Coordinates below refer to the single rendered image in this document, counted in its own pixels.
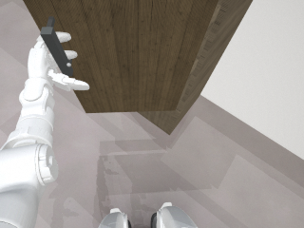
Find right robot shin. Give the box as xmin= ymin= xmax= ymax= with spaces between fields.
xmin=156 ymin=202 xmax=172 ymax=228

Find cupboard door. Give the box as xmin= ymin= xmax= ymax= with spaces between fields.
xmin=23 ymin=0 xmax=219 ymax=113

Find robot left upper arm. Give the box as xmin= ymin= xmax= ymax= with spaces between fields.
xmin=0 ymin=142 xmax=59 ymax=228

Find robot left forearm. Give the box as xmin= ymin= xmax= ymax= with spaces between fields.
xmin=0 ymin=77 xmax=55 ymax=150

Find left robot hand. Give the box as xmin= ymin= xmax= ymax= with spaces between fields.
xmin=28 ymin=31 xmax=90 ymax=92

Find robot right thigh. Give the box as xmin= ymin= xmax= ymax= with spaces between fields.
xmin=157 ymin=206 xmax=198 ymax=228

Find handle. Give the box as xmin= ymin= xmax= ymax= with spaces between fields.
xmin=40 ymin=16 xmax=73 ymax=77

